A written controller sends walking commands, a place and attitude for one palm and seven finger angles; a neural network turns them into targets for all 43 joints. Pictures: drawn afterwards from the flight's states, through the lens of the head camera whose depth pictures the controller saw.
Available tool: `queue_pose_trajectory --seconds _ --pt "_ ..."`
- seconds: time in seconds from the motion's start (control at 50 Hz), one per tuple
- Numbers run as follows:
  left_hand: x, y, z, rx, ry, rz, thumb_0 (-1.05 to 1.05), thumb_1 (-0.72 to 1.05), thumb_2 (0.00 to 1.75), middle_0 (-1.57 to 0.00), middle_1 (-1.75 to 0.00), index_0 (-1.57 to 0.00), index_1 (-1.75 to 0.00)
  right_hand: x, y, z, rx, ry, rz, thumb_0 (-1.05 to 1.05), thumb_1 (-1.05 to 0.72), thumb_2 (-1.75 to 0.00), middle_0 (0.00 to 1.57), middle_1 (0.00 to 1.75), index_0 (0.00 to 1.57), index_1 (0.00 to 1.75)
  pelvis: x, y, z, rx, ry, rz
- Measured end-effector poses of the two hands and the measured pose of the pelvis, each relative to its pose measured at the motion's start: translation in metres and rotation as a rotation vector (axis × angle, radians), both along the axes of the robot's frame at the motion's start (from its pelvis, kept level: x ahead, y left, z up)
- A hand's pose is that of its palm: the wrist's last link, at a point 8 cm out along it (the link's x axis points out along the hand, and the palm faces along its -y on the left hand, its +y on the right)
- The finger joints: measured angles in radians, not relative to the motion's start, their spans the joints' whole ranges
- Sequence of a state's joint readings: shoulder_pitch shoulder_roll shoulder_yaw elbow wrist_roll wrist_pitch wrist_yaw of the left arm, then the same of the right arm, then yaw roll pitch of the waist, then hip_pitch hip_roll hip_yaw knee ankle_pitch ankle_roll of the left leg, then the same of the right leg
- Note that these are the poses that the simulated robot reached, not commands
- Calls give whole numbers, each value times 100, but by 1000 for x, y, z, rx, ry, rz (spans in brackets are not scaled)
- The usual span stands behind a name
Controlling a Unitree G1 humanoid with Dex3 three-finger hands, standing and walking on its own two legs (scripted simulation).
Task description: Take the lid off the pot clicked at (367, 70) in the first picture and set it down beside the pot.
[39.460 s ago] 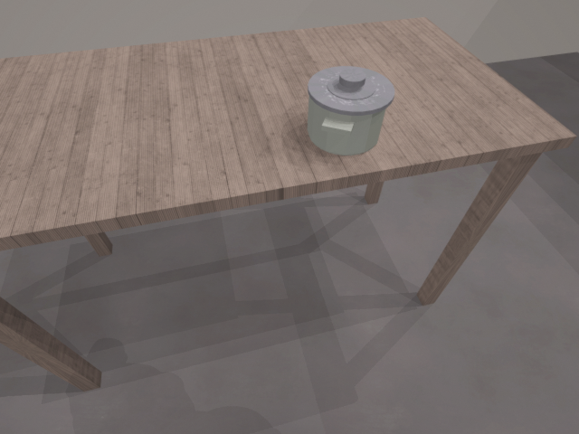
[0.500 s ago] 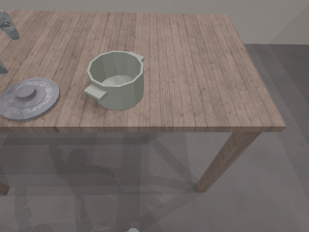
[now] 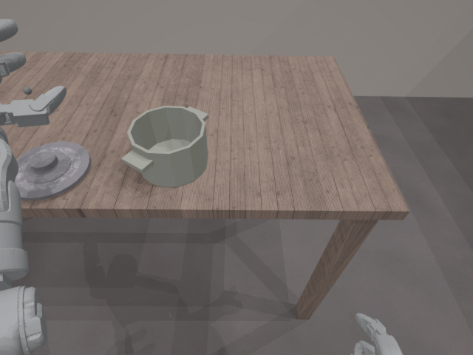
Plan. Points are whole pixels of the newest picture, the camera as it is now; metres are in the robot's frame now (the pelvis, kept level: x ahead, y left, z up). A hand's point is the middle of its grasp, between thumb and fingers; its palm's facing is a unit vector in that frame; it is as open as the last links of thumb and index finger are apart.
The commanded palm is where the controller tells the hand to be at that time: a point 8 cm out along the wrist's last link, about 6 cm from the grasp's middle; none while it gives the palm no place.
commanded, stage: draw the hand back to the body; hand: left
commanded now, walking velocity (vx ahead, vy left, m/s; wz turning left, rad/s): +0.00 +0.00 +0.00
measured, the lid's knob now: (44, 161) +0.45 +0.41 +0.06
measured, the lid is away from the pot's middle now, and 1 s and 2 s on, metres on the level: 0.25 0.25 0.25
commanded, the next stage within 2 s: step back with the hand held close in 1.42 s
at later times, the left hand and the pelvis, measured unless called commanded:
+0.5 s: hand (20, 129) +0.31 +0.27 +0.26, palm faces +0.56 -0.79 -0.24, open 8.3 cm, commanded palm +0.26 +0.30 +0.26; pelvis +0.02 -0.03 +0.00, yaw +0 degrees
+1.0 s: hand out of the picture +0.22 +0.25 +0.25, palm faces +0.51 -0.82 -0.25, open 7.4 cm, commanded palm +0.16 +0.28 +0.25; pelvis +0.00 -0.02 +0.00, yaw +1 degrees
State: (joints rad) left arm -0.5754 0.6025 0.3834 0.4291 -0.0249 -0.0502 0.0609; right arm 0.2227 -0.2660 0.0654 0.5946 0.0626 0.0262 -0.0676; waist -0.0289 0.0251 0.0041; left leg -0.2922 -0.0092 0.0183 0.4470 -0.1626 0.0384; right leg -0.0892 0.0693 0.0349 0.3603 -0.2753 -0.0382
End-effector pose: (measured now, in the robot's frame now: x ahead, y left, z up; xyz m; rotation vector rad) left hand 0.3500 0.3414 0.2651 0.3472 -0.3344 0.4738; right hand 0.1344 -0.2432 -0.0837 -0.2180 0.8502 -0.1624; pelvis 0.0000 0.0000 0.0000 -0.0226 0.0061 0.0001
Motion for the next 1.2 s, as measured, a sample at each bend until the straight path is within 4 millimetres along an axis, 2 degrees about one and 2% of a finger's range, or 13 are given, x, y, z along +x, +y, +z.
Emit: queue_pose_trajectory --seconds 0.18,0.34,0.42,0.5,0.64,0.76,0.84,1.2 --pt "-27 -9 -2 -4 -19 62 0 23 82 -35 -60 -35 -60 5 -37 -8 -12 31 -26 1 -90 -89 20 30 20 30 16 -19 1 16 -17 -5" --pt "-51 -21 -6 16 -30 79 0 42 85 -31 -52 -31 -51 30 -46 -6 -1 -21 -14 1 -90 -89 20 30 20 30 21 -31 0 25 -31 -3" --pt "-67 -32 -4 31 -63 64 1 51 86 -29 -47 -29 -47 47 -41 -2 13 -70 10 1 -90 -89 20 30 20 30 22 -33 0 27 -39 -2" --pt "-82 -35 -3 43 -76 63 1 61 87 -27 -43 -27 -42 59 -34 2 28 -108 33 1 -90 -89 20 30 20 30 21 -35 0 28 -48 1" --pt "-111 -45 -5 50 -103 40 1 78 89 -23 -35 -23 -35 70 -18 8 47 -152 76 1 -90 -89 20 30 20 30 16 -32 1 28 -66 7" --pt "-133 -43 -10 48 -107 42 1 85 90 -21 -32 -22 -32 66 -7 10 47 -155 96 1 -90 -89 20 30 20 30 9 -29 1 23 -81 10" --pt "-147 -51 -10 55 -127 13 1 88 90 -21 -31 -21 -31 61 0 10 45 -163 105 1 -90 -89 20 30 20 30 4 -24 2 20 -90 9" --pt "-208 -59 -13 138 -131 -79 1 89 90 -21 -30 -21 -30 39 24 15 36 -186 119 1 -90 -89 20 30 20 30 -12 -4 3 4 -122 9"
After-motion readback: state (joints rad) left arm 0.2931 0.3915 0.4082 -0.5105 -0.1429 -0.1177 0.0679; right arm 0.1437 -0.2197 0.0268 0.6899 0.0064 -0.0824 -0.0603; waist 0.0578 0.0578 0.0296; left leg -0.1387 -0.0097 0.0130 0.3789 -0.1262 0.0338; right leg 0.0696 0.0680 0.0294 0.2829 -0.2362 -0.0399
